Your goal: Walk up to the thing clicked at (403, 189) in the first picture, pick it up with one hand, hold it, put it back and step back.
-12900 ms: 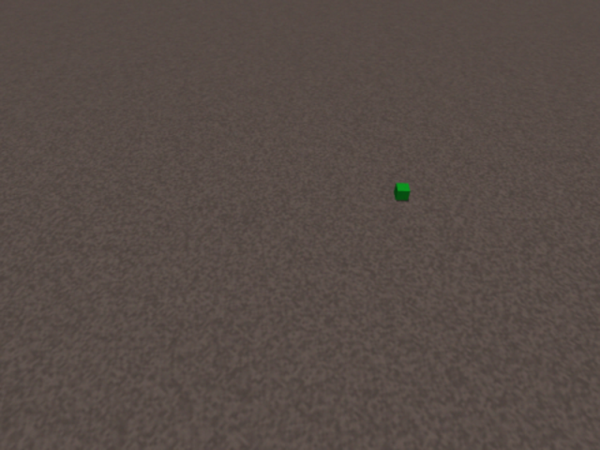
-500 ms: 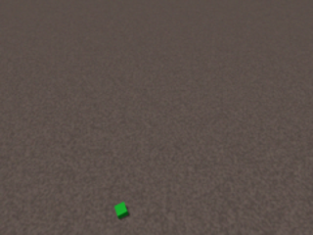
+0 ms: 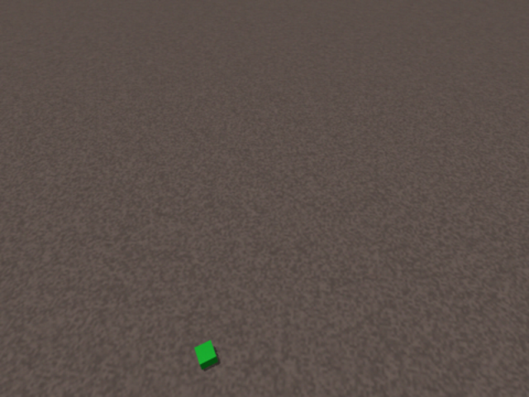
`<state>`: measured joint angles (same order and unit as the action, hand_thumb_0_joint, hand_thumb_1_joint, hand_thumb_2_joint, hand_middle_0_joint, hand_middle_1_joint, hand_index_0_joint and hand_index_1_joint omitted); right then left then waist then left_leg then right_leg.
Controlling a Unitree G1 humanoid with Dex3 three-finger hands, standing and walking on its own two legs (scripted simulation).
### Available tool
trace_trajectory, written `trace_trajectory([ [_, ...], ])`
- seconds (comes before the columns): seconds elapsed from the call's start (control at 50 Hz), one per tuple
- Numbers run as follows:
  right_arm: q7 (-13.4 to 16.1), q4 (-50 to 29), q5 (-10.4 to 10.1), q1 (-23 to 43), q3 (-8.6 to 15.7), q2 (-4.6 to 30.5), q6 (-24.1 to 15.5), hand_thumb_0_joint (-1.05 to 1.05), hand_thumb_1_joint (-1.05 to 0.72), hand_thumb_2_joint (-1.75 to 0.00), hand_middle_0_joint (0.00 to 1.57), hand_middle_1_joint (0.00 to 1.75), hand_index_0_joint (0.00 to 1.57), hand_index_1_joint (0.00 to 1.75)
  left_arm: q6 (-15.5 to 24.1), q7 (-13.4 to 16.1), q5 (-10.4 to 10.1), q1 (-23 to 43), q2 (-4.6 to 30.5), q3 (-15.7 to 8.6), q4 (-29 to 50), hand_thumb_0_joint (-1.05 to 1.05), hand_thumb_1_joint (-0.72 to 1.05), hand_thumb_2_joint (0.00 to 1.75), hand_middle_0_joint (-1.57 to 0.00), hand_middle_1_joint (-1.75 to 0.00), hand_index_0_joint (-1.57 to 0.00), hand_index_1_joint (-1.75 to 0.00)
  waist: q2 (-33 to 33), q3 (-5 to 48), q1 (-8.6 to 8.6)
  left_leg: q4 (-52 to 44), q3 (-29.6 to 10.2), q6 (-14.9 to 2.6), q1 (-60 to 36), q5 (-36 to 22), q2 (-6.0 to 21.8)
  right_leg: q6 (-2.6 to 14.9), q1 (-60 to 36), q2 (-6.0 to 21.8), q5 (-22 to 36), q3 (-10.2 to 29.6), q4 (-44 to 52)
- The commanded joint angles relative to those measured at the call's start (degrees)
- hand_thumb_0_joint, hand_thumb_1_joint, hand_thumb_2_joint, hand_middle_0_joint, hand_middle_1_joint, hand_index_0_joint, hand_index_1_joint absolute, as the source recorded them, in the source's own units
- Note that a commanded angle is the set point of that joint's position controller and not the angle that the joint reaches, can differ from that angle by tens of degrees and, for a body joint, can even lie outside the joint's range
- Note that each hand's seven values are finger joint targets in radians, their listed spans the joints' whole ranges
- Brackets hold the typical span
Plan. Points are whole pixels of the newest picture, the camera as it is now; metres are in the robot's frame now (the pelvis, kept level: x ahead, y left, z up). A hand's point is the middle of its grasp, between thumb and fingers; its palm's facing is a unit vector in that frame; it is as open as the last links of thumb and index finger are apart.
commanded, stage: walk up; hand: left
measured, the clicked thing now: (206, 354) +0.42 +0.21 -0.75
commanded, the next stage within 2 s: none
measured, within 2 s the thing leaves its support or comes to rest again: neither
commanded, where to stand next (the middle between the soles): +0.03 -0.02 m, yaw +0 degrees
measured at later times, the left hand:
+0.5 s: hand out of the picture -0.02 +0.23 -0.16, palm faces +0.00 -0.91 -0.42, open 7.4 cm
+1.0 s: hand out of the picture -0.02 +0.26 -0.16, palm faces +0.08 -0.93 -0.37, open 7.4 cm
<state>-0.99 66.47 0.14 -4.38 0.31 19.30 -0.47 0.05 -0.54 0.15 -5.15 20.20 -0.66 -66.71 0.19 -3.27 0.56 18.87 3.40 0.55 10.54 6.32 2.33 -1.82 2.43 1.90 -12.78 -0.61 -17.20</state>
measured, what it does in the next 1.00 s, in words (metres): steps on the spot: left foot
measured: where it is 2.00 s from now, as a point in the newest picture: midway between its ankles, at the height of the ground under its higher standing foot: outside the picture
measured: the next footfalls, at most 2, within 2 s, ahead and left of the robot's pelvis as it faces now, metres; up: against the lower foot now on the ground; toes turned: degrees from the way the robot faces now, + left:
left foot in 0.78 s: -0.04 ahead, +0.13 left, +0.00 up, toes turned +4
right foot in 1.06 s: +0.07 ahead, -0.14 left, +0.00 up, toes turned +5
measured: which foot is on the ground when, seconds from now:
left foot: down 0.00-0.40, up 0.42-0.76, down 0.78-1.00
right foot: down 0.00-0.80, up 0.82-1.00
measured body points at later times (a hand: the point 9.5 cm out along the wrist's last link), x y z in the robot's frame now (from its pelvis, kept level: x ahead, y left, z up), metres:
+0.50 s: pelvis -0.07 -0.04 -0.02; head -0.01 -0.07 +0.42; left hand -0.02 +0.28 -0.13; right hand +0.07 -0.35 -0.16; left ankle -0.02 +0.12 -0.70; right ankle -0.06 -0.14 -0.75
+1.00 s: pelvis -0.04 -0.01 -0.01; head -0.04 +0.00 +0.44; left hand -0.03 +0.31 -0.14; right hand +0.06 -0.32 -0.12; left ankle -0.08 +0.11 -0.75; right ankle +0.00 -0.14 -0.73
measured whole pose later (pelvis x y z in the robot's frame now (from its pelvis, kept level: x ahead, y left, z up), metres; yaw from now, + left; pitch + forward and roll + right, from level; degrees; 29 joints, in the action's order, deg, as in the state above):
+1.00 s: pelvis -0.04 -0.01 -0.01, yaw +5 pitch -3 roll +1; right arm -1.2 52.2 1.4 -12.8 2.2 20.9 -1.4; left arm 0.4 -1.1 0.3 -15.9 23.4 -3.0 -54.1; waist 2.2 -4.2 0.1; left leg 28.7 1.1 0.3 7.6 17.9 0.9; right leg 0.8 19.8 1.4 -24.2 1.4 -42.7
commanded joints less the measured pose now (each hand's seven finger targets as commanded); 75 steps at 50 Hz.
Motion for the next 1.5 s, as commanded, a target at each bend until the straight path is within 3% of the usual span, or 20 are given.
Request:
trace_trajectory([
  [0.0, 1.08, -3.34, 0.15, 3.4, 2.29, 12.79, -1.35, 0.0, -0.9, -0.9, 0.2, 0.3, 0.2, 0.3, 1.16, 0.75, 0.3, 2.49, 11.82, -1.88, 3.11, 0.0, 0.9, 0.9, -0.2, -0.3, -0.2, -0.3, -1.0, 5.43, 0.06, -2.44, -6.69, -1.61, -6.17, -3.99, 5.95, 2.47, 4.71, 5.22, 6.27, 3.66, 3.39],
  [0.1, 1.01, -3.48, 0.15, 3.67, 2.32, 12.84, -1.26, 0.0, -0.9, -0.9, 0.2, 0.3, 0.2, 0.3, 1.22, 0.82, 0.31, 1.53, 11.72, -1.83, 3.12, 0.0, 0.9, 0.9, -0.2, -0.3, -0.2, -0.3, -0.95, 5.68, -0.21, -2.48, -6.9, -1.78, -6.77, -4.16, 6.14, 2.34, 4.72, 5.27, 6.26, 3.52, 3.48],
  [0.16, 1.26, -5.26, -0.92, 1.35, 4.56, 16.51, 0.52, 0.0, -0.9, -0.9, 0.2, 0.3, 0.2, 0.3, -0.46, 1.58, -0.53, -0.06, 13.58, -3.34, 6.39, 0.0, 0.9, 0.9, -0.2, -0.3, -0.2, -0.3, -2.77, 5.62, 0.44, 3.98, -7.49, -4.6, -6.5, -29.82, 8.43, 2.37, 7.83, 3.18, 17.83, 0.19, -8.9],
  [0.28, 1.79, -12.86, 0.66, 5.58, 6.6, 17.67, 2.53, 0.0, -0.9, -0.9, 0.2, 0.3, 0.2, 0.3, -3.24, 1.08, -0.32, -6.4, 11.02, -4.36, 10.36, 0.0, 0.9, 0.9, -0.2, -0.3, -0.2, -0.3, -12.78, 9.86, -1.54, 0.79, -13.86, -14.2, 4.69, -12.95, 16.81, 4.36, 9.0, -0.75, -19.68, 0.82, -33.05],
  [0.36, 1.43, -15.68, 0.42, 8.7, 5.48, 13.15, 3.69, 0.0, -0.9, -0.9, 0.2, 0.3, 0.2, 0.3, -1.89, 1.02, 1.15, -10.18, 13.19, -5.59, 10.2, 0.0, 0.9, 0.9, -0.2, -0.3, -0.2, -0.3, 1.68, 4.21, -4.42, 17.47, -7.43, -5.38, 9.9, 3.12, 3.83, 4.4, 10.26, 5.41, -2.9, 7.98, -2.06],
  [0.38, 1.29, -16.26, 0.15, 5.92, 4.53, 9.56, 3.84, 0.0, -0.9, -0.9, 0.2, 0.3, 0.2, 0.3, -1.16, 1.35, 2.27, -7.39, 18.41, -7.28, 12.06, 0.0, 0.9, 0.9, -0.2, -0.3, -0.2, -0.3, 13.85, 0.66, -3.12, 27.13, -5.77, -1.6, 18.14, 22.17, -5.55, 7.01, 11.16, 15.77, 0.64, 23.4, 4.26],
  [0.42, 1.92, -16.29, 0.43, 2.95, 6.02, 13.04, 4.7, 0.0, -0.9, -0.9, 0.2, 0.3, 0.2, 0.3, -0.31, 1.66, 2.99, -1.35, 22.35, -7.85, 16.69, 0.0, 0.9, 0.9, -0.2, -0.3, -0.2, -0.3, 10.29, 0.53, -2.12, 45.94, -15.0, -1.13, 14.47, 28.77, -6.35, 18.09, 21.91, 23.02, 5.74, 27.69, 2.9],
  [0.48, 1.3, -13.93, -0.23, -4.43, 6.43, 14.02, 3.62, 0.0, -0.9, -0.9, 0.2, 0.3, 0.2, 0.3, 1.06, 2.13, 2.37, 2.77, 14.72, -6.63, 18.09, 0.0, 0.9, 0.9, -0.2, -0.3, -0.2, -0.3, 3.56, 5.43, 1.24, 47.51, -14.52, 0.15, 15.67, 17.22, -5.87, 11.08, 9.23, 11.71, 7.84, 11.1, -2.19],
  [0.62, -0.87, -17.88, 2.4, 2.18, 5.31, 14.33, 1.37, 0.0, -0.9, -0.9, 0.2, 0.3, 0.2, 0.3, 2.82, 1.18, 2.39, -12.81, 17.88, -8.42, 17.41, 0.0, 0.9, 0.9, -0.2, -0.3, -0.2, -0.3, 9.56, -0.23, -6.85, 23.25, -8.31, 0.17, 22.72, 23.82, -1.96, 13.88, -7.09, 15.86, -12.99, 16.2, 2.09],
  [0.74, -0.73, -13.91, 1.71, -10.86, 6.02, 11.92, -0.95, 0.0, -0.9, -0.9, 0.2, 0.3, 0.2, 0.3, 1.84, -0.25, 1.61, -6.18, 16.13, -6.95, 21.11, 0.0, 0.9, 0.9, -0.2, -0.3, -0.2, -0.3, 6.26, 3.7, 1.48, 3.42, 0.4, -2.41, -4.85, 9.03, -3.76, 10.18, 11.04, 10.44, -4.05, 3.18, -5.76],
  [0.8, 0.53, -15.64, 2.66, -12.59, 8.12, 21.77, -2.03, 0.0, -0.9, -0.9, 0.2, 0.3, 0.2, 0.3, 1.23, -0.05, 1.18, -4.84, 10.3, -4.56, 22.13, 0.0, 0.9, 0.9, -0.2, -0.3, -0.2, -0.3, -11.55, 2.14, 3.6, -7.83, -33.91, -12.04, -9.7, 27.63, 18.35, 3.18, 31.41, -1.75, -20.52, -0.34, -30.37],
  [0.82, 0.51, -15.95, 1.6, -11.53, 8.11, 21.76, -2.09, 0.0, -0.9, -0.9, 0.2, 0.3, 0.2, 0.3, 1.44, 0.3, 1.3, -4.6, 14.37, -5.64, 20.89, 0.0, 0.9, 0.9, -0.2, -0.3, -0.2, -0.3, -8.4, -2.13, 3.3, -7.49, -32.39, -15.35, -3.24, 26.13, 19.15, 3.57, 28.85, 0.71, -19.71, 4.42, -35.47],
  [0.98, 1.27, -19.28, 0.72, -2.36, 4.98, 15.4, -1.27, 0.0, -0.9, -0.9, 0.2, 0.3, 0.2, 0.3, 2.02, 0.63, 0.12, -10.99, 11.23, -4.23, 15.19, 0.0, 0.9, 0.9, -0.2, -0.3, -0.2, -0.3, -11.34, -0.07, -1.46, 8.31, -7.3, -8.7, 3.68, -19.66, 9.98, 2.37, 9.86, -1.12, -2.33, -1.17, -17.28],
  [1.04, 1.29, -19.3, -1.28, -3.62, 4.09, 12.04, 0.56, 0.0, -0.9, -0.9, 0.2, 0.3, 0.2, 0.3, 2.92, 1.65, 0.77, -9.44, 16.39, -5.35, 14.95, 0.0, 0.9, 0.9, -0.2, -0.3, -0.2, -0.3, 0.4, 2.21, -1.48, 18.85, -3.18, -3.18, 8.88, -3.03, 3.15, 5.4, 2.87, 5.31, 21.88, 8.79, -8.02],
  [1.08, 1.83, -17.61, -1.08, -6.33, 4.74, 12.79, 2.43, 0.0, -0.9, -0.9, 0.2, 0.3, 0.2, 0.3, 3.1, 1.82, 0.54, -6.19, 20.78, -5.52, 16.47, 0.0, 0.9, 0.9, -0.2, -0.3, -0.2, -0.3, 9.09, 3.81, -0.98, 32.77, -4.78, -1.54, 3.66, 28.81, -2.25, 16.64, 13.79, 19.6, 18.54, 27.57, -2.0],
  [1.24, 1.3, -12.42, 0.7, -10.44, 5.07, 12.24, 0.76, 0.0, -0.9, -0.9, 0.2, 0.3, 0.2, 0.3, 1.08, 1.66, 0.66, -0.36, 15.32, -4.11, 17.15, 0.0, 0.9, 0.9, -0.2, -0.3, -0.2, -0.3, 8.18, 8.21, 1.17, 5.39, -2.42, -1.17, -1.85, 10.62, -2.24, 9.24, 11.85, 8.49, 12.87, 11.03, -13.71],
  [1.28, 1.69, -13.98, 1.69, -3.73, 5.95, 17.98, -0.3, 0.0, -0.9, -0.9, 0.2, 0.3, 0.2, 0.3, 0.36, 1.24, -0.8, -0.06, 10.38, -2.94, 17.35, 0.0, 0.9, 0.9, -0.2, -0.3, -0.2, -0.3, -4.74, 4.35, -1.19, -1.34, -21.22, -5.84, 0.65, 6.38, 11.44, 3.55, 19.66, -0.95, 1.49, 6.93, -19.95],
  [1.32, 1.37, -14.99, 1.23, 1.65, 6.08, 18.85, -0.65, 0.0, -0.9, -0.9, 0.2, 0.3, 0.2, 0.3, -0.06, 1.43, 0.12, 0.21, 13.93, -4.25, 15.09, 0.0, 0.9, 0.9, -0.2, -0.3, -0.2, -0.3, -6.33, 1.96, -1.8, 1.9, -19.52, -12.04, 9.32, 1.8, 14.79, 3.34, 12.21, -1.71, -13.58, 4.33, -26.83],
  [1.42, 1.52, -14.46, -0.06, -0.54, 4.28, 14.18, -1.08, 0.0, -0.9, -0.9, 0.2, 0.3, 0.2, 0.3, 1.33, 0.87, 0.29, -1.17, 13.84, -3.9, 13.18, 0.0, 0.9, 0.9, -0.2, -0.3, -0.2, -0.3, -3.77, 8.47, -1.12, 12.21, -7.1, -3.71, 2.56, -4.61, 4.88, 6.03, 3.77, 3.42, 19.75, 8.04, -13.11],
  [1.48, 1.77, -12.21, 0.36, -1.58, 4.24, 14.32, -1.02, 0.0, -0.9, -0.9, 0.2, 0.3, 0.2, 0.3, 1.06, 0.47, -0.12, 2.79, 12.74, -2.79, 13.42, 0.0, 0.9, 0.9, -0.2, -0.3, -0.2, -0.3, -0.99, 6.55, -0.03, 4.22, -7.99, -2.88, 0.49, 10.63, 4.15, 6.09, 8.39, 4.16, 10.93, 9.82, -11.79],
])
